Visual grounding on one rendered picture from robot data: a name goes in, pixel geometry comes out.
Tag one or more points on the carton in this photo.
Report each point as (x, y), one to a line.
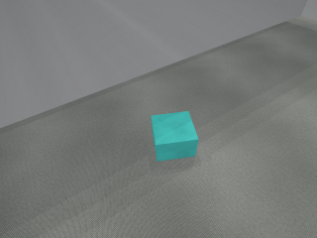
(174, 136)

